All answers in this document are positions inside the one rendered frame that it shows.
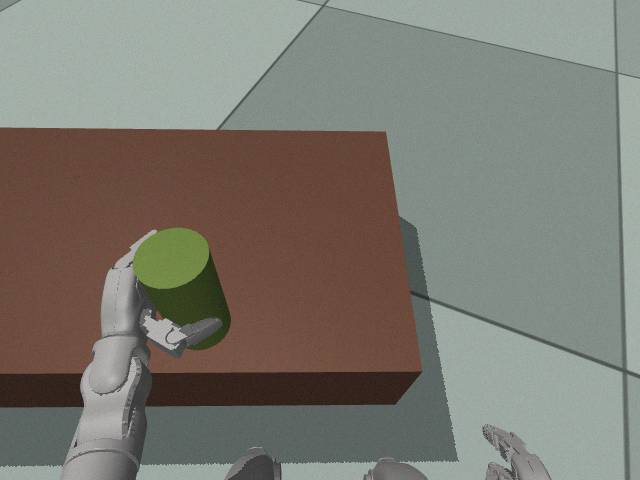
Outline left robot hand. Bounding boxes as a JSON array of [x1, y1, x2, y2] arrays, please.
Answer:
[[101, 230, 223, 359]]

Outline can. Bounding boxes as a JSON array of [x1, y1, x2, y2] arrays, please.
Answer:
[[133, 228, 231, 350]]

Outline left robot arm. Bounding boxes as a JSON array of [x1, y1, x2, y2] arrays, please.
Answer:
[[60, 335, 152, 480]]

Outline right robot hand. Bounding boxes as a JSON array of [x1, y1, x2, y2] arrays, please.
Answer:
[[482, 424, 552, 480]]

